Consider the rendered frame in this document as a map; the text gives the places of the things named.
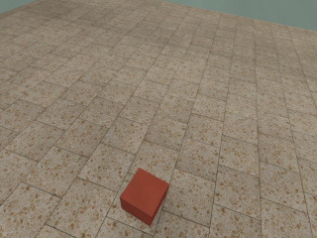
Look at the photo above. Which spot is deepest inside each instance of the carton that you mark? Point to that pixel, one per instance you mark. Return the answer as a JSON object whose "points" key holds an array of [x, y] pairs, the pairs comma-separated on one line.
{"points": [[143, 196]]}

